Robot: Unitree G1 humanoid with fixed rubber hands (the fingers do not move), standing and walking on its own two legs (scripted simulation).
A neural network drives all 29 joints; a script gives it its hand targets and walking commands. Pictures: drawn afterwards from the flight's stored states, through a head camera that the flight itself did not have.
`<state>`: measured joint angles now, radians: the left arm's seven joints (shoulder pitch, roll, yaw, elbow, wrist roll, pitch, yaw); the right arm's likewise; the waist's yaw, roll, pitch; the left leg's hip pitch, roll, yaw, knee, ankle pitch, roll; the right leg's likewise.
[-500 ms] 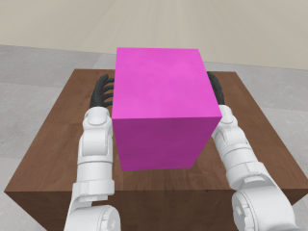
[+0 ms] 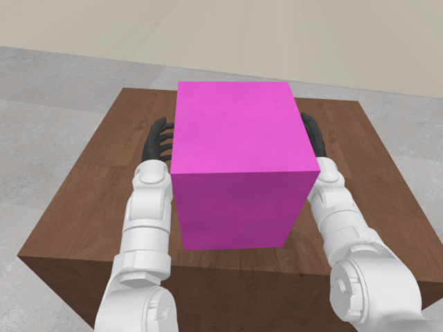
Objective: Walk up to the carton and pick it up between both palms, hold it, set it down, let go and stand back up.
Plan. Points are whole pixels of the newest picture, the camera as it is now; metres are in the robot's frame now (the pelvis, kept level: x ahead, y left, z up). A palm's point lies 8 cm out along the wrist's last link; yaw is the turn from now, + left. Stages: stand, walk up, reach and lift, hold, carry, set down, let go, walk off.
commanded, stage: set down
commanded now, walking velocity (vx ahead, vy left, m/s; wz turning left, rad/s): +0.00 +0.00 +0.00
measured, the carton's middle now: (233, 169) +0.40 +0.04 +0.11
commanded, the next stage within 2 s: none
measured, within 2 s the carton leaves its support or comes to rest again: rests again in 1.28 s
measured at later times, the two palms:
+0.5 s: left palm (158, 171) +0.37 +0.18 +0.11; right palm (307, 159) +0.43 -0.11 +0.12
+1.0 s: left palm (164, 182) +0.38 +0.17 +0.07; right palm (304, 163) +0.45 -0.11 +0.08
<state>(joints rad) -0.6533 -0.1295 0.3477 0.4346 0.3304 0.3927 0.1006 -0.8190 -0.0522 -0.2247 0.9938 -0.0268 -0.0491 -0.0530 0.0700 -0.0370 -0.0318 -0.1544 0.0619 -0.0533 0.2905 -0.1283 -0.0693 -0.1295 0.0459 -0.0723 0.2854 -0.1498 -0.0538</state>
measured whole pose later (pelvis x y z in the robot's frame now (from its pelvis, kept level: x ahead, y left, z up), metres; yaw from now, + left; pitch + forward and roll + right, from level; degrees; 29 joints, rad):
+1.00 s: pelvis +0.01 -0.01 +0.00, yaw -2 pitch +10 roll +0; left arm -0.63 -0.23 0.47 0.54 0.35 0.21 0.16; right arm -0.91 -0.10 -0.34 1.19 -0.19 -0.17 0.06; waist 0.15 0.00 -0.10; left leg -0.35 0.08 -0.02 0.28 -0.11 -0.08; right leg -0.34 0.06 -0.04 0.29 -0.13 -0.07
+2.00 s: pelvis +0.01 +0.00 +0.00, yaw -3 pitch +13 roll +0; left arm -0.64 -0.24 0.53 0.65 0.38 0.03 0.16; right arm -0.90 -0.09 -0.44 1.20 -0.29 -0.25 0.07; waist 0.16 0.00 -0.11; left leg -0.41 0.08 0.00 0.30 -0.12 -0.07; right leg -0.41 0.06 -0.03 0.31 -0.13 -0.06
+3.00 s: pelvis +0.01 +0.00 +0.00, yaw -4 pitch +13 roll +0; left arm -0.63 -0.26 0.57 0.64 0.41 -0.04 0.14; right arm -0.86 -0.06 -0.48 1.13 -0.33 -0.26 0.10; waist 0.16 -0.02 -0.08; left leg -0.39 0.08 0.03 0.29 -0.12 -0.06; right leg -0.41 0.06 -0.01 0.32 -0.14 -0.06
